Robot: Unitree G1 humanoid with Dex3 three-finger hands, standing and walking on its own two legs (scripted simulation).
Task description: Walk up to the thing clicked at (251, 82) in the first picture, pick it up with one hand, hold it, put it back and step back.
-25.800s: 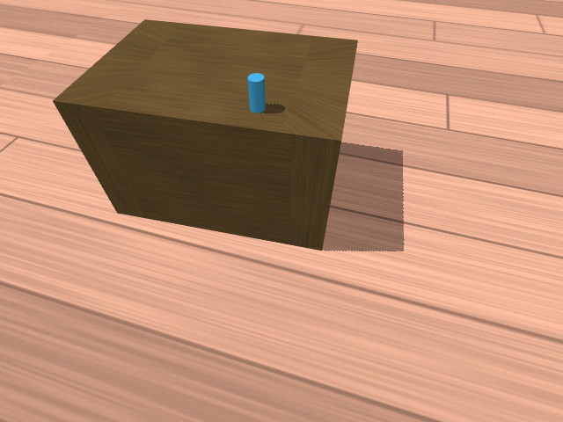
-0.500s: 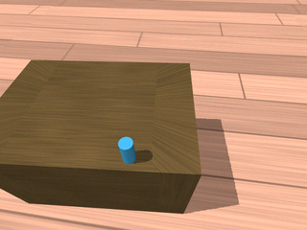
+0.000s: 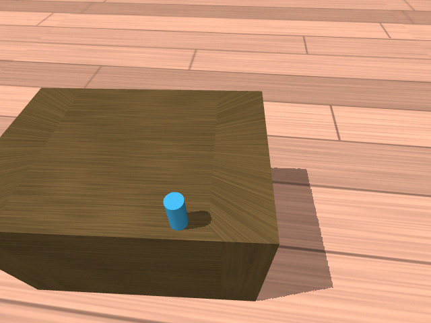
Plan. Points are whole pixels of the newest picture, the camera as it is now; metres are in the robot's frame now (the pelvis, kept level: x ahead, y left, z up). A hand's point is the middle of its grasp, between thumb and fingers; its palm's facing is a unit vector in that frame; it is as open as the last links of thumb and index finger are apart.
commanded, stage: stand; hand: left
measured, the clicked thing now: (176, 212) +0.40 +0.12 -0.13
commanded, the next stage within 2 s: none
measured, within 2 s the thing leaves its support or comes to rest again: neither
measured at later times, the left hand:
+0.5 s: hand out of the picture +0.08 +0.25 -0.15, palm faces -0.01 -0.94 -0.35, open 7.6 cm
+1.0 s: hand out of the picture +0.09 +0.25 -0.15, palm faces -0.01 -0.94 -0.35, open 7.4 cm
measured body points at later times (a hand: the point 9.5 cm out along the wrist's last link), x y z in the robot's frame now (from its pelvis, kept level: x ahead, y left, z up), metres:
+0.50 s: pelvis +0.01 +0.00 +0.00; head +0.02 -0.01 +0.45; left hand +0.08 +0.30 -0.13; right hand +0.06 -0.30 -0.14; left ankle -0.05 +0.15 -0.75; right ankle +0.03 -0.10 -0.75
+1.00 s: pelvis +0.01 +0.00 +0.00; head +0.02 -0.01 +0.45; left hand +0.09 +0.30 -0.13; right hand +0.08 -0.30 -0.14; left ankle -0.05 +0.15 -0.75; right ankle +0.03 -0.10 -0.75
